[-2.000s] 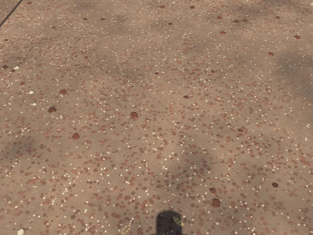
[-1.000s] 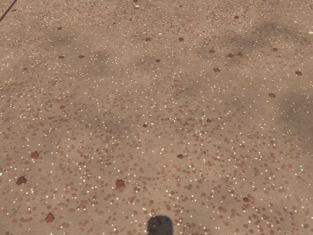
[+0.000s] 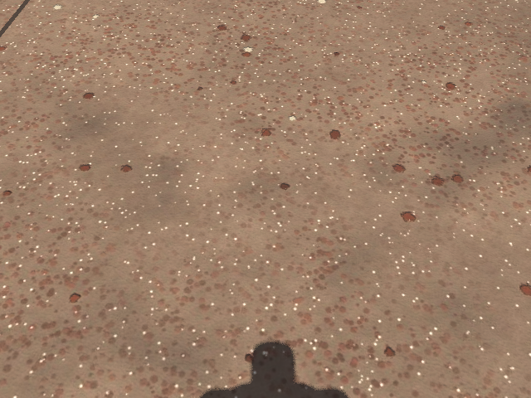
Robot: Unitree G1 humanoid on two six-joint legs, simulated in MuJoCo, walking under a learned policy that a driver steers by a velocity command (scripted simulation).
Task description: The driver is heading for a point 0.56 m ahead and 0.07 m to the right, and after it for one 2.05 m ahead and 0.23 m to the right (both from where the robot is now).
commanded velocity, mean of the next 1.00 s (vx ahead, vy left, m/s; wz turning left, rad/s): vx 0.39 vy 0.00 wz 0.00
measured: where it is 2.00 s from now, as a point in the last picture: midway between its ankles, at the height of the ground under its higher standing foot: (294, 374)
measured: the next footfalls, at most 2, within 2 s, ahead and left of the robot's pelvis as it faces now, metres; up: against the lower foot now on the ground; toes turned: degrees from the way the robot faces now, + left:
right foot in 0.44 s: +0.42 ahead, -0.15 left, +0.00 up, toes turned -3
left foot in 0.90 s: +0.62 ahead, +0.06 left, +0.00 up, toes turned +1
